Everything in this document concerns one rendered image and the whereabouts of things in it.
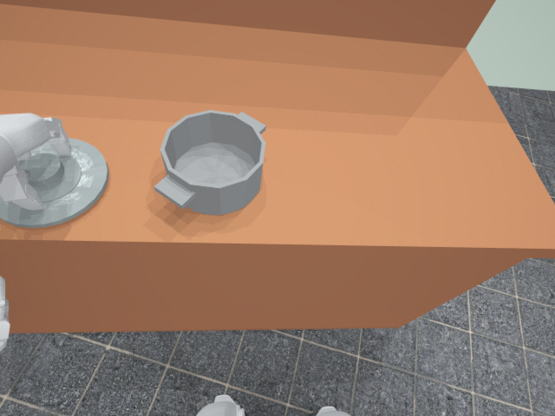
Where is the table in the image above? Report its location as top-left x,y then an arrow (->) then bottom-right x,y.
0,0 -> 555,334

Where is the lid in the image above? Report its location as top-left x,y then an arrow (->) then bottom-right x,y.
0,138 -> 109,228

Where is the left robot hand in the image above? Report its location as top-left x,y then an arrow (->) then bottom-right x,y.
0,113 -> 72,211

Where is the left robot shin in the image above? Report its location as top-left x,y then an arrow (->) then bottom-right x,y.
214,395 -> 237,405

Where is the pot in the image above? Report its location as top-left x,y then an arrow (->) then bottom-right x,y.
154,110 -> 266,215

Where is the knob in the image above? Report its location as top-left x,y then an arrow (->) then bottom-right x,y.
21,153 -> 64,187

